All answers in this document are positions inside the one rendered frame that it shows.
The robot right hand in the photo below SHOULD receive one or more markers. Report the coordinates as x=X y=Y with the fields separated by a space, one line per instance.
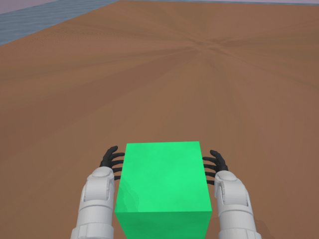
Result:
x=220 y=165

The robot left hand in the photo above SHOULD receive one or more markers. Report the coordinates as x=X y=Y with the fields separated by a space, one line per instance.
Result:
x=107 y=160

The robot right forearm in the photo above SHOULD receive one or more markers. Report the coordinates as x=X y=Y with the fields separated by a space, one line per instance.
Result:
x=234 y=208

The carton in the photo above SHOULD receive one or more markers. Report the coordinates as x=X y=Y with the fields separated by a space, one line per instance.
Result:
x=163 y=192

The robot left forearm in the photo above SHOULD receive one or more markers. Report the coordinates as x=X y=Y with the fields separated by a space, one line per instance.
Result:
x=96 y=206

